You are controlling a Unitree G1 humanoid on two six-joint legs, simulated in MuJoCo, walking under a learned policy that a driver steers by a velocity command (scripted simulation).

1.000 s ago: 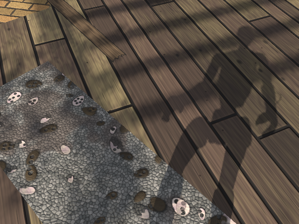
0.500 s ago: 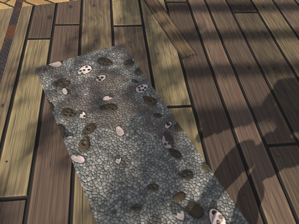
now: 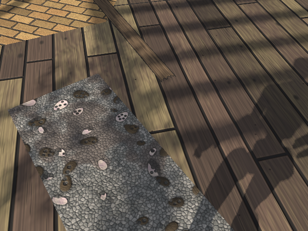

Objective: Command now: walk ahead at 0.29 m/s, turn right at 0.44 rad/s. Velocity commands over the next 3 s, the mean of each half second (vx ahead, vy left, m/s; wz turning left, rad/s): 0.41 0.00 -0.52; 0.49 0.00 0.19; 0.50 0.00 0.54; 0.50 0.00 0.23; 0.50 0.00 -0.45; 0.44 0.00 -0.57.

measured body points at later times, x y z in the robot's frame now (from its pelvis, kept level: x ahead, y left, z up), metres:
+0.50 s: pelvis +0.21 -0.11 +0.00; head +0.24 -0.13 +0.45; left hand +0.43 +0.10 -0.09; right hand +0.23 -0.41 -0.11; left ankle +0.19 +0.07 -0.64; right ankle +0.23 -0.19 -0.73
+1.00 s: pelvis +0.51 -0.15 -0.01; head +0.55 -0.16 +0.44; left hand +0.61 +0.12 -0.13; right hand +0.66 -0.43 -0.09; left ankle +0.60 -0.09 -0.73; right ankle +0.32 -0.23 -0.63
